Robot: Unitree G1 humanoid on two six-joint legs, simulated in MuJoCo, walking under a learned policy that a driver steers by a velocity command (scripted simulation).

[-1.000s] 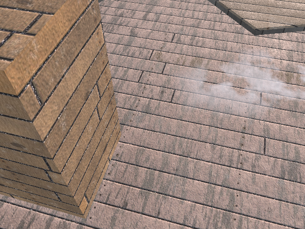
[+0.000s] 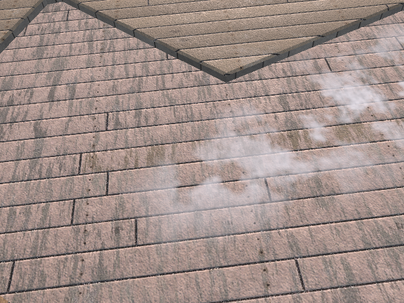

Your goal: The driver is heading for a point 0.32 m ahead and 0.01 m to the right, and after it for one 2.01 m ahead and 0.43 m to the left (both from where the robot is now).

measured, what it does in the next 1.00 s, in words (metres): walks ahead: left foot, then right foot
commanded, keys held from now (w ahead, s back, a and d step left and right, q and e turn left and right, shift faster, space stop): w+e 0.14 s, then w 0.02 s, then w+q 0.84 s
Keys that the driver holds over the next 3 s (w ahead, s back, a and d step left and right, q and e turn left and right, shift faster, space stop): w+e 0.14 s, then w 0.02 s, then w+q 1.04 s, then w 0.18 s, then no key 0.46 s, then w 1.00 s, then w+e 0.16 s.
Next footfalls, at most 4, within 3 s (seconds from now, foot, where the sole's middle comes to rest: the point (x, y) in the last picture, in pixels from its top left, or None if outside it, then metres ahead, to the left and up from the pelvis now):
0.42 left None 0.43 0.09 -0.76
0.88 right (257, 230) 0.70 -0.12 -0.76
1.38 left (160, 190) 0.87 0.23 -0.76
1.80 right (198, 146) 1.08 0.09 -0.76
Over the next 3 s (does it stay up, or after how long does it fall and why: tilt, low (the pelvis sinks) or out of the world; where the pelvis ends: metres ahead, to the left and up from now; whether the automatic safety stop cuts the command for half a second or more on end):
stays up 1.33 0.37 0.01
